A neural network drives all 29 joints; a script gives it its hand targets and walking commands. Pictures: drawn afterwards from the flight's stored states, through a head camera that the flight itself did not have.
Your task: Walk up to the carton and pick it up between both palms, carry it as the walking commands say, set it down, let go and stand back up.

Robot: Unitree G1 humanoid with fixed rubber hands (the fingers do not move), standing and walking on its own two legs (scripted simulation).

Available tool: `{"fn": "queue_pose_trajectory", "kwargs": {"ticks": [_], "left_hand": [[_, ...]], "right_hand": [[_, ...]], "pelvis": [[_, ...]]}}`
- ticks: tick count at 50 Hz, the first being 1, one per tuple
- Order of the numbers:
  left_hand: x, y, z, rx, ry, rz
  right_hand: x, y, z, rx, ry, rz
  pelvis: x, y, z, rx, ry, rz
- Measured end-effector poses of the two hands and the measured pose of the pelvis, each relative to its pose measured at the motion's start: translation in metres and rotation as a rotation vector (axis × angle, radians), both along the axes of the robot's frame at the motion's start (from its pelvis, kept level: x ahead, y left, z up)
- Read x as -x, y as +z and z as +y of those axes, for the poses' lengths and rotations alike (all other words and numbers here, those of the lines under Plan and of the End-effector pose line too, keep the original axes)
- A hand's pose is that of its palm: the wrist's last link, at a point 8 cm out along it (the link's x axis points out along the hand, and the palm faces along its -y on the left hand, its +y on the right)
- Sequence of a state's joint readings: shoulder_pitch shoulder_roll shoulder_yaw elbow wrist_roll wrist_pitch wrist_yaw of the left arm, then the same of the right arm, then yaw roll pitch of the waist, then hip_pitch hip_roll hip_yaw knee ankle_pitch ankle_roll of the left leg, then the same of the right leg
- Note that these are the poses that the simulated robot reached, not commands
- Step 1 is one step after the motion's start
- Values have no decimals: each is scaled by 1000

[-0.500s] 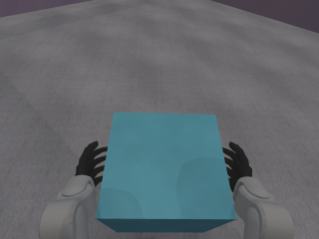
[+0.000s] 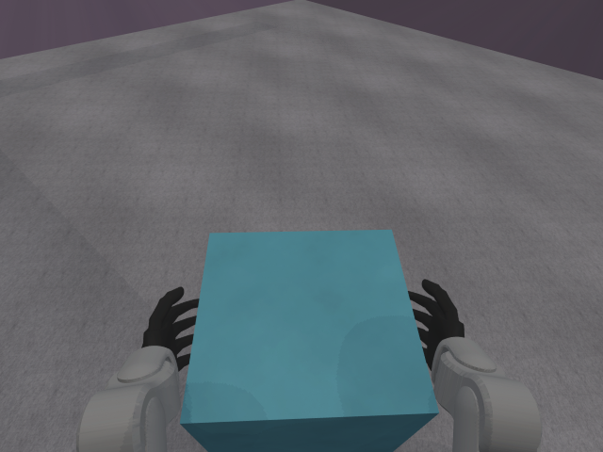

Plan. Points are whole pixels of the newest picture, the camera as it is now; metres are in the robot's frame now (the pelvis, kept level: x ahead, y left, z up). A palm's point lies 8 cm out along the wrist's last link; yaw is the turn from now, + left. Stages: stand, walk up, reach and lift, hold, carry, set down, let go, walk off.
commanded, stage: carry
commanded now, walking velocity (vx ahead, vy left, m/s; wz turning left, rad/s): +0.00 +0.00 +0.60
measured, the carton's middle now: (303, 351) +0.26 +0.01 +0.03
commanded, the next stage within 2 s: none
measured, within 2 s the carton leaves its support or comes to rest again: neither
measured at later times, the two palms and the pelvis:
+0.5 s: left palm (100, 430) +0.15 +0.21 +0.07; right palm (394, 368) +0.22 -0.09 +0.07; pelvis -0.04 +0.01 -0.01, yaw +11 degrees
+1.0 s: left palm (169, 446) +0.13 +0.14 +0.08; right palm (467, 375) +0.21 -0.17 +0.09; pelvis -0.05 -0.06 -0.01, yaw +14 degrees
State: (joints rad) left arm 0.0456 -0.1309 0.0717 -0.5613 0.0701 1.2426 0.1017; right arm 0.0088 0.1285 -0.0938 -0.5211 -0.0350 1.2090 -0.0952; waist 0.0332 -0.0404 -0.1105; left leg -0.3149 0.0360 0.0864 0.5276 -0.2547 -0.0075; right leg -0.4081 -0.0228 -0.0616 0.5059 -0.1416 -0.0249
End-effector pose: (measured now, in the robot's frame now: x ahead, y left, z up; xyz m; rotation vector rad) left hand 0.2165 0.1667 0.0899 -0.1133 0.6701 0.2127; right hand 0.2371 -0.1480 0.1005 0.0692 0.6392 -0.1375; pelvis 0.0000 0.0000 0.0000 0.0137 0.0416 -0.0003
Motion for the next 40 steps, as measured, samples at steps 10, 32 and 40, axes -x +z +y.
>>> {"fn": "queue_pose_trajectory", "kwargs": {"ticks": [10, 32, 40], "left_hand": [[8, -2, -12, -23, -26, 1], [79, -7, 36, -9, 238, -6], [80, 2, -10, -33, 183, -2]], "right_hand": [[16, -9, -12, -21, -24, 1], [8, -12, 49, -12, 234, -2], [26, -11, -2, -45, 172, 2]], "pelvis": [[16, -6, -6, 7, 47, 4], [47, -5, -13, 34, 225, 35], [45, -2, -43, 25, 249, 5]]}}
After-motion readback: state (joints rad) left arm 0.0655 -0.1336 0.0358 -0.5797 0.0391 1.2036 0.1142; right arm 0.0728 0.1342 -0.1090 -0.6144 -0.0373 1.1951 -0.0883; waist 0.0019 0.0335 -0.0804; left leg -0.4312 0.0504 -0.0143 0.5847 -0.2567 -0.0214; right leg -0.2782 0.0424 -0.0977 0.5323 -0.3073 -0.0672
